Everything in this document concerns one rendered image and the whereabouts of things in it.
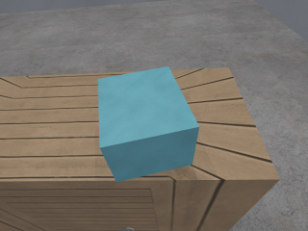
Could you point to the carton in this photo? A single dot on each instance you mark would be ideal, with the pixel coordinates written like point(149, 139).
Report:
point(146, 125)

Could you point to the pedestal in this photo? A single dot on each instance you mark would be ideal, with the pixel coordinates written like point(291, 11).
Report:
point(54, 177)

